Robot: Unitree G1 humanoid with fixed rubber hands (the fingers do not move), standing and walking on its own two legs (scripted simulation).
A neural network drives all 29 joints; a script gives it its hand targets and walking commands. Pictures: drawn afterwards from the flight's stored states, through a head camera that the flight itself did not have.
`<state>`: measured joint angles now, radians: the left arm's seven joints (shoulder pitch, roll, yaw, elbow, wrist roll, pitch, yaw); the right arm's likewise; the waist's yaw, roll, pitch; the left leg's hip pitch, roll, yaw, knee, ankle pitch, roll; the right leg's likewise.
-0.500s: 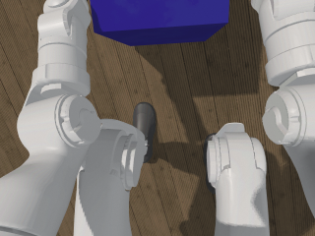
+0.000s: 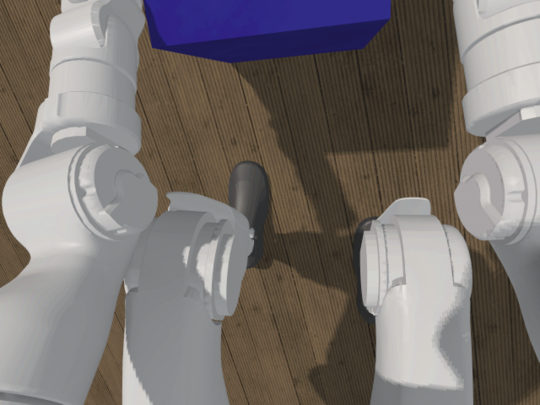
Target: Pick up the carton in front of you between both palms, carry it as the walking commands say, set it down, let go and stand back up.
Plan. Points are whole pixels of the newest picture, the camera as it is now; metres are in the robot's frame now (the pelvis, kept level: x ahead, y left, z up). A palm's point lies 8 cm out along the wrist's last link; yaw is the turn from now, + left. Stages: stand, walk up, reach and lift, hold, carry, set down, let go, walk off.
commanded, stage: set down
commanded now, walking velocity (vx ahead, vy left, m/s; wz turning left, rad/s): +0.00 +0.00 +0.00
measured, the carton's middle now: out of the picture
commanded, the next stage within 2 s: let go in 1.26 s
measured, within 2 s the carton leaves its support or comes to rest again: neither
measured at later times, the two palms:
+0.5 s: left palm out of the picture +0.55 +0.23 -0.09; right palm out of the picture +0.62 -0.13 -0.09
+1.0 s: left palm out of the picture +0.55 +0.24 +0.06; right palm out of the picture +0.63 -0.14 +0.06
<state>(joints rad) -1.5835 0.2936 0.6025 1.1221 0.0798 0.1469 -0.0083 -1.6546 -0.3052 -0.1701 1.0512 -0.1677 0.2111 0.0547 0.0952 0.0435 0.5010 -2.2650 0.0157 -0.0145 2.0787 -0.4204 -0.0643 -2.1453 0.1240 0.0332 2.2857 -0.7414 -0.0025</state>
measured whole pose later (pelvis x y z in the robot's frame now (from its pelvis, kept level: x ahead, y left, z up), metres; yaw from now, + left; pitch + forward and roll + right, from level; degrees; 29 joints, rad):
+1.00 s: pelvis +0.02 +0.01 +0.16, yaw -1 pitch +49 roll +1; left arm -1.27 0.21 0.40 0.74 -0.07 0.27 0.14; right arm -1.49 -0.47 -0.09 1.00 0.04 0.29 0.02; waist 0.14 -0.03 0.03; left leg -2.03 0.02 -0.01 1.51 -0.34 -0.02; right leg -1.93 0.07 0.04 1.65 -0.58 0.00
